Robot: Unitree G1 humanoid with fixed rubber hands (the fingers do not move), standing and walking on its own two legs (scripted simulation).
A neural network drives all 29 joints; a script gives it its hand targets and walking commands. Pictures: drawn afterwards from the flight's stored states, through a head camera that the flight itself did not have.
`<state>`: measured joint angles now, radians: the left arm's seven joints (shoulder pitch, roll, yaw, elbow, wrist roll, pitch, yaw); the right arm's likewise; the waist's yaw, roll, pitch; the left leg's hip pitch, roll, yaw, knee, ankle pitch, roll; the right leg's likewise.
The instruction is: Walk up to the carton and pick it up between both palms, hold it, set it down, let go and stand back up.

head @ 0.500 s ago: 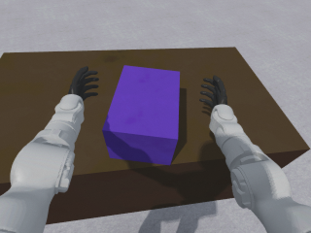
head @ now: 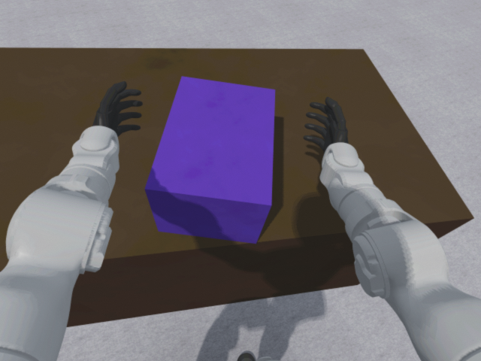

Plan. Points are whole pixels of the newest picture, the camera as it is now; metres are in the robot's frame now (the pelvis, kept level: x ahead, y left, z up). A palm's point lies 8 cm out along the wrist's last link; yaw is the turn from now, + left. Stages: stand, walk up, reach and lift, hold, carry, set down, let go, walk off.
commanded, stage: reach and lift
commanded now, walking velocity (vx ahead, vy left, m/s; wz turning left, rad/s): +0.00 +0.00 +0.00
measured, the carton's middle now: (218, 158) +0.51 -0.03 -0.03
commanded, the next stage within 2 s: none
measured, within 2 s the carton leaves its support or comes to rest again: neither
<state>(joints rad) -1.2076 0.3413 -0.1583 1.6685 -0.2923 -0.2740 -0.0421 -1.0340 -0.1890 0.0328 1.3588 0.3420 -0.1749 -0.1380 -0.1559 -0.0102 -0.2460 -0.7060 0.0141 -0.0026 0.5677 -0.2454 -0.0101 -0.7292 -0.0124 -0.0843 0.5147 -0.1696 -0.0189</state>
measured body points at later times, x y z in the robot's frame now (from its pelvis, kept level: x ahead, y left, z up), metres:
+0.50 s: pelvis +0.00 +0.00 -0.02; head +0.12 +0.03 +0.41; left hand +0.51 +0.14 +0.03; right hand +0.44 -0.21 +0.02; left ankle -0.01 +0.12 -0.72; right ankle +0.03 -0.11 -0.72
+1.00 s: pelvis +0.00 +0.01 -0.01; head +0.12 +0.02 +0.43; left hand +0.51 +0.12 +0.05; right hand +0.44 -0.17 +0.02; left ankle -0.01 +0.12 -0.72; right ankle +0.03 -0.11 -0.72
